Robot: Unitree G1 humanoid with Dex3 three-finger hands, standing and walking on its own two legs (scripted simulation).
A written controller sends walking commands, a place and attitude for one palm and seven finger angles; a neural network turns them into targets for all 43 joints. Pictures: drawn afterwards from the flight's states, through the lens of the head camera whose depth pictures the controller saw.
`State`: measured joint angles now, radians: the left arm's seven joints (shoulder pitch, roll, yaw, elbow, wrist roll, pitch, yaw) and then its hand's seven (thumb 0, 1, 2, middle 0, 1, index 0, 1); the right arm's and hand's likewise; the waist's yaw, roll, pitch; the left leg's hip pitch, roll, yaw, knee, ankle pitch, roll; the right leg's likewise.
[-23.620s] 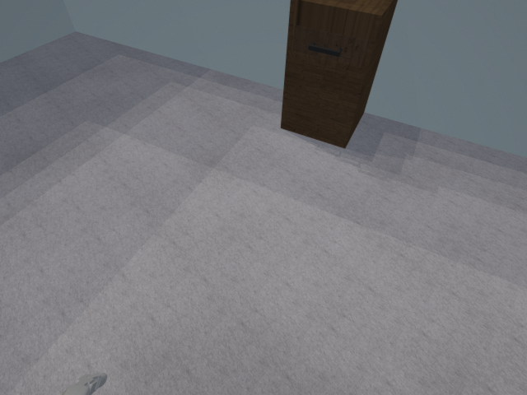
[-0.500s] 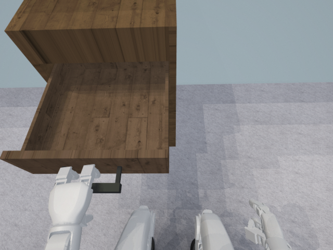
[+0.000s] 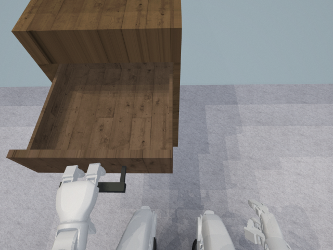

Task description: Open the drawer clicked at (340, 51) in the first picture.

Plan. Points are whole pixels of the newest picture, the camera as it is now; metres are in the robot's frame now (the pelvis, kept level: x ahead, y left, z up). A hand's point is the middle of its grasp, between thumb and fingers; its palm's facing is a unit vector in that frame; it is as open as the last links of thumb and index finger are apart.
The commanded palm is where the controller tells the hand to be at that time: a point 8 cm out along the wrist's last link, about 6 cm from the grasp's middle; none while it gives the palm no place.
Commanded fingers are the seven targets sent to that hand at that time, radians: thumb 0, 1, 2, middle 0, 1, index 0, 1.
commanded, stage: lift the hand off the handle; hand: left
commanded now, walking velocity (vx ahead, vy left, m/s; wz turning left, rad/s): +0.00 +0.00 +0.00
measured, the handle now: (94, 178) +0.28 +0.21 -0.05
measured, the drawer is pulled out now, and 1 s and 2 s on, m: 0.30 0.30 0.30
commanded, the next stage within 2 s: none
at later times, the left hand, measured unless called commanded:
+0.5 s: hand (88, 197) +0.23 +0.21 -0.04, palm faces -0.08 -0.07 -0.99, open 13.4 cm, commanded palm +0.23 +0.20 +0.02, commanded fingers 0.00 -0.50 0.30 -0.30 -1.20 -0.30 -1.20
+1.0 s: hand (77, 193) +0.23 +0.22 +0.01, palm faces -0.04 -0.07 -1.00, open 13.6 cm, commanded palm +0.22 +0.21 +0.06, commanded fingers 0.00 -0.50 0.30 -0.30 -1.20 -0.30 -1.20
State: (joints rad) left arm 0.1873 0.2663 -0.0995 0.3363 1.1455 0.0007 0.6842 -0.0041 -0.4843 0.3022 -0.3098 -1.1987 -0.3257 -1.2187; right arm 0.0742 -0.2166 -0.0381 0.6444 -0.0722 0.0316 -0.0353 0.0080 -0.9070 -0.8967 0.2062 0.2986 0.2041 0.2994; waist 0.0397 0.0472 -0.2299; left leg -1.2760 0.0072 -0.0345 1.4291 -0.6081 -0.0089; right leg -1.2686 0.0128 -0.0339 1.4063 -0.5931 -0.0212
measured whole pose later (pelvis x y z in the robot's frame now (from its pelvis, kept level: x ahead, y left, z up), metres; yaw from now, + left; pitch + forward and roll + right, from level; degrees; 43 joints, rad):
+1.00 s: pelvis +0.02 -0.01 +0.06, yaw +0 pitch +19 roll +0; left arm 0.32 0.28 -0.08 0.22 1.09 0.03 0.62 0.00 -0.49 0.30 -0.32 -1.20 -0.35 -1.21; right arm 0.13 -0.23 -0.03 0.60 -0.05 0.05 -0.02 0.01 -0.91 -0.90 0.21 0.30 0.20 0.30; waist 0.02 0.05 -0.21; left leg -0.96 0.02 -0.02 1.18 -0.55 -0.02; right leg -0.97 0.03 -0.02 1.18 -0.54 -0.03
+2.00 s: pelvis +0.05 +0.00 +0.09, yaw -1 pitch +13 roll +0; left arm 0.46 0.28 -0.13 0.01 1.06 0.04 0.53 0.00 -0.49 0.30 -0.32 -1.20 -0.32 -1.20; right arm 0.17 -0.23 -0.03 0.53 -0.03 0.08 0.04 0.01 -0.91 -0.90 0.20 0.30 0.20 0.30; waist 0.04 0.07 -0.18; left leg -0.69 0.02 0.01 0.97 -0.51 0.00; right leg -0.70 0.02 0.01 0.96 -0.49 -0.01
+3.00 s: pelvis +0.05 +0.00 +0.12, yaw +0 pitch +5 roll +0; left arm 0.55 0.38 0.05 -0.28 0.59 0.00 0.28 -0.01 -0.48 0.30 -0.31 -1.20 -0.32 -1.20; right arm 0.17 -0.23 -0.02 0.51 0.01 0.03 -0.01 0.01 -0.91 -0.90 0.20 0.30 0.20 0.30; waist 0.07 0.10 -0.08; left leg -0.42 0.01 -0.01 0.76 -0.43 0.00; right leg -0.42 0.01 -0.01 0.75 -0.41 -0.01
